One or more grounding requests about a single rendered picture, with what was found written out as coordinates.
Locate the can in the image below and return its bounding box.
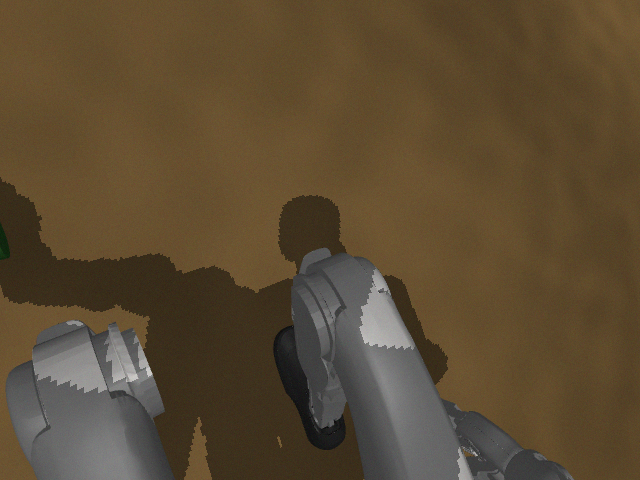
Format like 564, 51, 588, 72
0, 223, 10, 260

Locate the right robot foot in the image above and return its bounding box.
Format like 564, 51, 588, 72
273, 325, 346, 450

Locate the right robot hand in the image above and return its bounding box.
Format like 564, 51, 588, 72
441, 398, 524, 480

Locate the right robot arm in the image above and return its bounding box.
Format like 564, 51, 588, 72
504, 449, 574, 480

